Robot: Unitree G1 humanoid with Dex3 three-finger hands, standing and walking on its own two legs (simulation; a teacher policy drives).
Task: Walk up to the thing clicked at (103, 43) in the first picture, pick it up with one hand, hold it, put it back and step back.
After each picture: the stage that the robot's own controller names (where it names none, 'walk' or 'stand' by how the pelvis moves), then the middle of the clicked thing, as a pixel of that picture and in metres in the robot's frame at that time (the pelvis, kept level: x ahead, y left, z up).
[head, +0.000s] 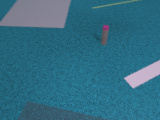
stand; (104, 35) +1.50 -0.31 -0.65
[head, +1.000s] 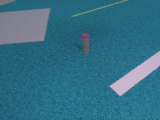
walk; (85, 43) +1.42 +0.05 -0.63
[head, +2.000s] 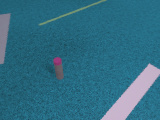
walk; (58, 69) +0.91 +0.24 -0.64
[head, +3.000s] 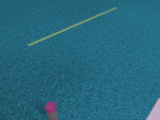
walk; (52, 113) +0.50 +0.20 -0.64
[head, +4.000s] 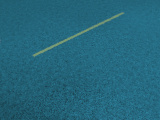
stand; out of the picture +0.38 +0.21 -0.65
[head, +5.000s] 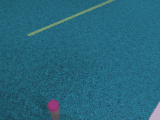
walk; (54, 110) +0.44 +0.14 -0.63
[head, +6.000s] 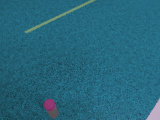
stand; (51, 109) +0.41 +0.21 -0.63
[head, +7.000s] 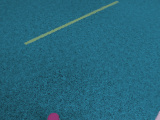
walk; out of the picture +0.36 +0.16 -0.64
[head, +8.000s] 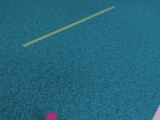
stand; out of the picture +0.40 +0.15 -0.63
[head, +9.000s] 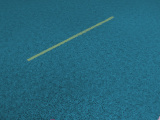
stand; out of the picture +0.42 +0.21 -0.65
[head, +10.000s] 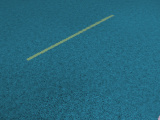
stand; out of the picture +0.41 +0.21 -0.66
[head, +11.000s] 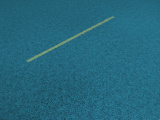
stand; out of the picture +0.40 +0.21 -0.66
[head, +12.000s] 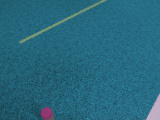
go down; (49, 118) +0.41 +0.21 -0.62
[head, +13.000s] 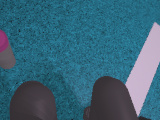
go down; (2, 52) +0.46 +0.27 -0.22
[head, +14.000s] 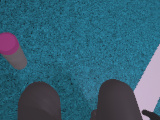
close in; (14, 54) +0.45 +0.26 -0.23
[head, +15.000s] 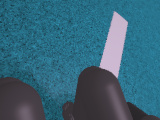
close in; out of the picture +0.43 +0.30 -0.15
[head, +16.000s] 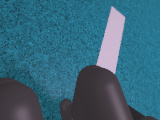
close; out of the picture +0.42 +0.31 -0.16
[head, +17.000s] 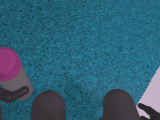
lift; (14, 79) +0.33 +0.23 -0.03
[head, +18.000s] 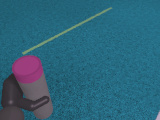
hold; (36, 91) +0.31 +0.16 +0.06
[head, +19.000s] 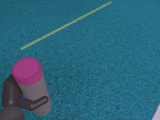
hold; (36, 91) +0.32 +0.16 +0.03
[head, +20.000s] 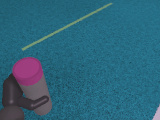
hold; (36, 90) +0.32 +0.16 +0.04
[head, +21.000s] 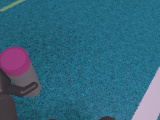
crouch; (24, 77) +0.37 +0.19 -0.03
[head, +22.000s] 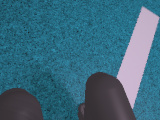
lower; out of the picture +0.47 +0.28 -0.08
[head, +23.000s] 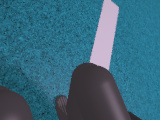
lower; out of the picture +0.44 +0.30 -0.17
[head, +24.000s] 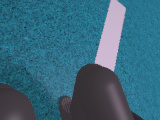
lower; out of the picture +0.43 +0.31 -0.16
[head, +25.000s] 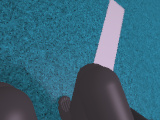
lower; out of the picture +0.42 +0.30 -0.16
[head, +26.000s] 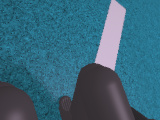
lower; out of the picture +0.42 +0.31 -0.16
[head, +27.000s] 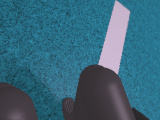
open; out of the picture +0.42 +0.30 -0.16
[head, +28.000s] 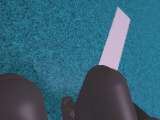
stand; out of the picture +0.41 +0.30 -0.17
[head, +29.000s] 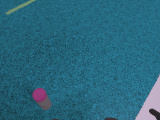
stand; (43, 100) +0.41 +0.22 -0.48
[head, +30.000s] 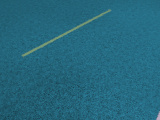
stand; out of the picture +0.39 +0.21 -0.60
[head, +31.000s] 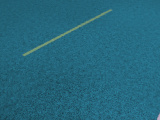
stand; out of the picture +0.39 +0.21 -0.60
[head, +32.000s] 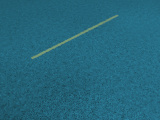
stand; out of the picture +0.40 +0.20 -0.64
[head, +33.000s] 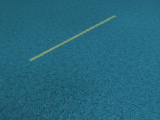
stand; out of the picture +0.39 +0.20 -0.66
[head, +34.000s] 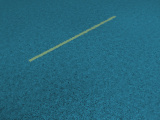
stand; out of the picture +0.38 +0.20 -0.66
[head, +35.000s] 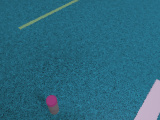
walk; (53, 105) +0.44 +0.16 -0.64
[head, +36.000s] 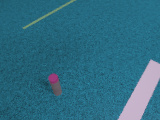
walk; (55, 85) +0.65 +0.23 -0.62
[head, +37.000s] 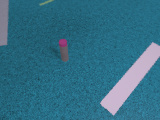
stand; (64, 51) +0.97 +0.17 -0.62
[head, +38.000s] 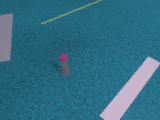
stand; (64, 65) +0.99 +0.17 -0.65
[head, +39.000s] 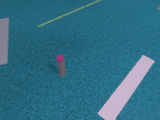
stand; (61, 66) +1.02 +0.19 -0.66
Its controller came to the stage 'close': yes
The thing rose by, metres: 0.67
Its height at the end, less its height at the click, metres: +0.00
